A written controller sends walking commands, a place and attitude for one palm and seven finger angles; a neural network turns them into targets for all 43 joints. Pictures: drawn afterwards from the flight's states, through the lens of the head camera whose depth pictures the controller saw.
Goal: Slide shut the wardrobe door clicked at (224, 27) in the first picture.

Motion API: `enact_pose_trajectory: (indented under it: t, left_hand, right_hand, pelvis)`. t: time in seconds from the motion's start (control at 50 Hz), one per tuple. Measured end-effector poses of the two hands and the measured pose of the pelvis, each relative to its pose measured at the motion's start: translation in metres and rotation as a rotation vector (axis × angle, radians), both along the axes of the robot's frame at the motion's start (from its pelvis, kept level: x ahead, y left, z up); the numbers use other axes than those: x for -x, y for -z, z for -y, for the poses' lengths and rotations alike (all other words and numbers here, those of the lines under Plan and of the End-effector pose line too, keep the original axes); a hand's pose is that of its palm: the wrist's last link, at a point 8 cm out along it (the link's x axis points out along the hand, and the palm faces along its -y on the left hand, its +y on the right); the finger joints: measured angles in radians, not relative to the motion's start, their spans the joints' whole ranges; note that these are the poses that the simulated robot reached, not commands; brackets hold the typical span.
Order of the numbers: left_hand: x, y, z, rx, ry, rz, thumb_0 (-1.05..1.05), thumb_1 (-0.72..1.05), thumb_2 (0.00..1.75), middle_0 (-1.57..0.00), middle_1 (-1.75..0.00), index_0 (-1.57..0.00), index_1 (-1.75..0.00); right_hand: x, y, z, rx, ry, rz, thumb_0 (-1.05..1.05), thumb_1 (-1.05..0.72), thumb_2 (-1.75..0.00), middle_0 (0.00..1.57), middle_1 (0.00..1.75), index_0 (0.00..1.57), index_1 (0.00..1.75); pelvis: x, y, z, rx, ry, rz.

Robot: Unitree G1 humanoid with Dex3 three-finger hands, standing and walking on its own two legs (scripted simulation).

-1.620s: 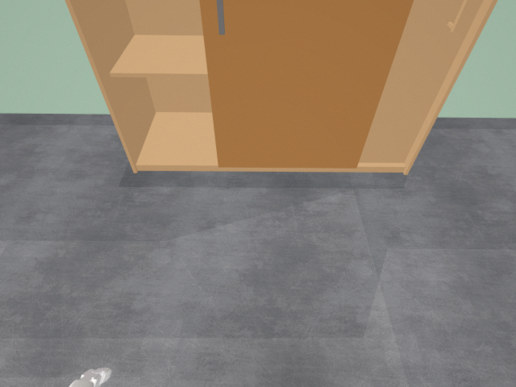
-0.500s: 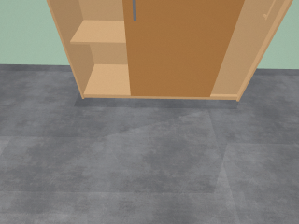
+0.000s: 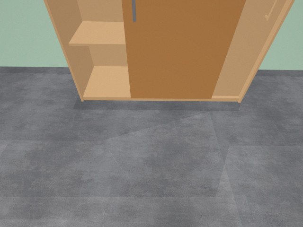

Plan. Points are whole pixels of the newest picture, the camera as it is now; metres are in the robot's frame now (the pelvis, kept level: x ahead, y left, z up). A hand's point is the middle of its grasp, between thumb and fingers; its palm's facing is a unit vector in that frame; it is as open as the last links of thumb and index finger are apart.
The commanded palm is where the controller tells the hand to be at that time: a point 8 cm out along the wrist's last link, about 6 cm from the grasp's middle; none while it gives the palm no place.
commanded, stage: walk to a spot facing it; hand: right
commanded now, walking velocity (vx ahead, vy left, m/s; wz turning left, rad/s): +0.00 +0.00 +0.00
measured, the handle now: (134, 5) +1.29 +0.18 +0.09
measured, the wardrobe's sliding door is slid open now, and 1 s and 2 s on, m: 0.46 0.46 0.46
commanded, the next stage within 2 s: none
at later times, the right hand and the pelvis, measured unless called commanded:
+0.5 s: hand out of the picture +0.10 -0.14 -0.18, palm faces -0.12 +0.97 -0.23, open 7.4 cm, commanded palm none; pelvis +0.08 +0.05 -0.02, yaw +12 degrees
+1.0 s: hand (196, 178) +0.34 -0.15 -0.20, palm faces -0.36 +0.92 -0.18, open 7.4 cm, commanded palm none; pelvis +0.30 +0.04 -0.02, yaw +28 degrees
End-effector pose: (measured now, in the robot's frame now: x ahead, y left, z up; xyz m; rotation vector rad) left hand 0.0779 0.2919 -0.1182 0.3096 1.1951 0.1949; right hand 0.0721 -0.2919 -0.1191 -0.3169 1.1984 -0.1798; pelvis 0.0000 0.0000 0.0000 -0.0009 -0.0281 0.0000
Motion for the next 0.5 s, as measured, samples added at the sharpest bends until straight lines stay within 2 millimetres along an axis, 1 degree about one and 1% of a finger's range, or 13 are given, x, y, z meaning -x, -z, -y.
enact_pose_trajectory:
  t: [0.06, 0.12, 0.18, 0.26, 0.32, 0.4, 0.44, 0.46, 0.5]
  left_hand:
    - [0.0, 0.0, 0.0, 0.0, 0.001, -0.003, 0.01, 0.9, 0.9, -0.2, -0.3, -0.21, -0.3]
    - [0.003, 0.003, 0.004, 0.006, -0.01, -0.007, 0.01, 0.9, 0.9, -0.2, -0.3, -0.21, -0.3]
    - [0.011, 0.01, 0.01, 0.03, -0.039, -0.012, 0.0, 0.9, 0.9, -0.2, -0.3, -0.21, -0.3]
    - [0.027, 0.023, 0.015, 0.073, -0.109, -0.029, 0.0, 0.9, 0.9, -0.2, -0.3, -0.21, -0.3]
    - [0.044, 0.034, 0.013, 0.104, -0.177, -0.054, 0.0, 0.9, 0.9, -0.2, -0.3, -0.21, -0.3]
    - [0.064, 0.055, 0.001, 0.13, -0.236, -0.138, 0.0, 0.9, 0.9, -0.2, -0.3, -0.21, -0.3]
    - [0.062, 0.054, -0.004, 0.137, -0.243, -0.179, 0.01, 0.9, 0.9, -0.2, -0.3, -0.21, -0.3]
    - [0.056, 0.051, -0.006, 0.139, -0.246, -0.181, 0.01, 0.9, 0.9, -0.2, -0.3, -0.21, -0.3]
    - [0.038, 0.042, -0.011, 0.141, -0.256, -0.15, 0.01, 0.91, 0.9, -0.2, -0.3, -0.21, -0.3]
  right_hand:
    - [0.001, 0.0, 0.0, 0.0, 0.001, -0.004, 0.01, -0.91, -0.9, 0.2, 0.29, 0.2, 0.3]
    - [0.004, 0.004, -0.004, -0.006, 0.005, -0.021, 0.01, -0.91, -0.9, 0.2, 0.29, 0.2, 0.3]
    - [0.009, 0.012, -0.014, -0.033, 0.0, -0.059, 0.01, -0.91, -0.9, 0.2, 0.29, 0.2, 0.3]
    - [0.013, 0.022, -0.032, -0.069, -0.017, -0.122, 0.01, -0.91, -0.9, 0.2, 0.29, 0.2, 0.3]
    - [0.005, 0.025, -0.051, -0.083, -0.047, -0.165, 0.01, -0.91, -0.9, 0.2, 0.29, 0.2, 0.3]
    - [-0.019, 0.032, -0.079, -0.09, -0.077, -0.137, 0.01, -0.91, -0.9, 0.2, 0.29, 0.2, 0.3]
    - [-0.026, 0.032, -0.09, -0.092, -0.059, -0.11, 0.01, -0.91, -0.9, 0.2, 0.29, 0.2, 0.3]
    - [-0.027, 0.03, -0.095, -0.094, -0.052, -0.108, 0.01, -0.91, -0.9, 0.2, 0.29, 0.2, 0.3]
    - [-0.029, 0.025, -0.105, -0.102, -0.056, -0.132, 0.01, -0.91, -0.9, 0.2, 0.29, 0.2, 0.3]
  pelvis:
    - [0.0, 0.0, 0.0, 0.0, -0.001, -0.001]
    - [-0.003, 0.002, 0.0, 0.0, -0.019, -0.003]
    - [-0.01, 0.005, -0.001, 0.002, -0.046, -0.005]
    - [-0.023, 0.011, -0.007, 0.013, -0.101, -0.011]
    - [-0.035, 0.015, -0.018, 0.021, -0.149, -0.01]
    - [-0.053, 0.027, -0.037, 0.003, -0.172, -0.005]
    - [-0.062, 0.026, -0.045, 0.001, -0.177, -0.003]
    - [-0.067, 0.023, -0.049, 0.002, -0.186, -0.003]
    - [-0.078, 0.016, -0.054, 0.008, -0.212, -0.006]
